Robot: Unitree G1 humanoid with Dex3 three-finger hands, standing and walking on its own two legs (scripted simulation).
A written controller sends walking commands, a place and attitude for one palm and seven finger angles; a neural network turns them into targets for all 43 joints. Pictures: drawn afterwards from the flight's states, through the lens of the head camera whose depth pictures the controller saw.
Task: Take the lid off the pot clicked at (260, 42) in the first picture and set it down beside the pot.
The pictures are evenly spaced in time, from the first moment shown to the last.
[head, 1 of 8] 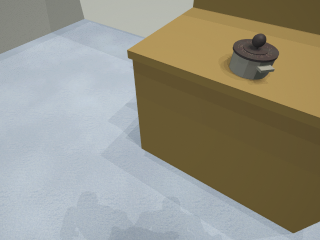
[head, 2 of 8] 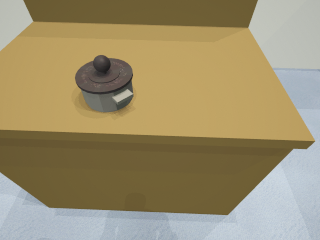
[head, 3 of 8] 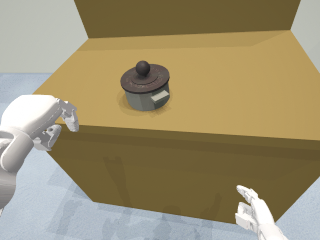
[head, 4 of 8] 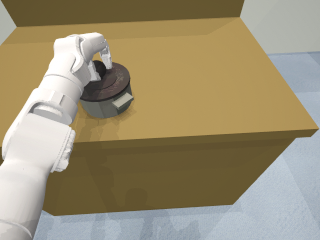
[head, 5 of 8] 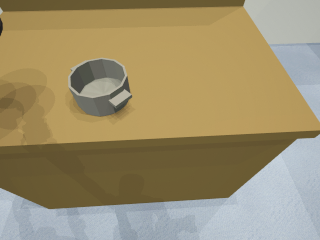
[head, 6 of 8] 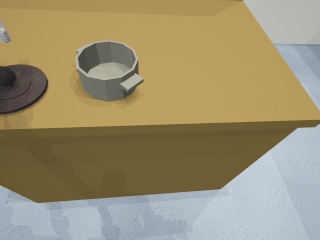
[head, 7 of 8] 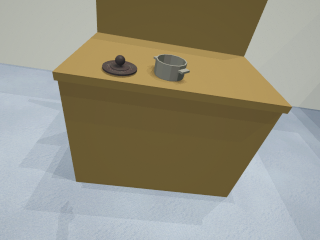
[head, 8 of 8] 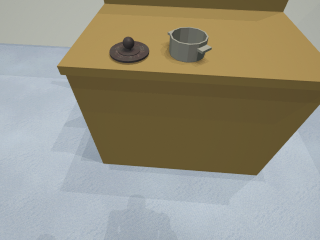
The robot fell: no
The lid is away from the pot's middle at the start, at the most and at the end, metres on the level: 0.00 0.24 0.24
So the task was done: yes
